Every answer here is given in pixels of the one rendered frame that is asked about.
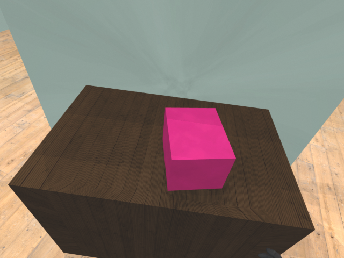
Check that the carton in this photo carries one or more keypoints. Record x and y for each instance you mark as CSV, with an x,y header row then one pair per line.
x,y
197,152

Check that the pedestal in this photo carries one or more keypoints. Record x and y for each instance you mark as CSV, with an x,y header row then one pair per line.
x,y
97,184

